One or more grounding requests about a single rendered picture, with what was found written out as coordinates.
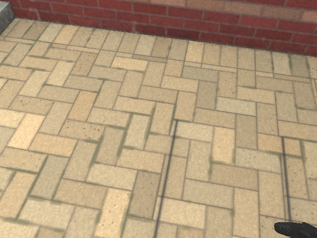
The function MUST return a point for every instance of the robot right hand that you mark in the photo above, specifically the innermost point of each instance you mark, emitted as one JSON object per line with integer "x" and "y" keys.
{"x": 296, "y": 230}

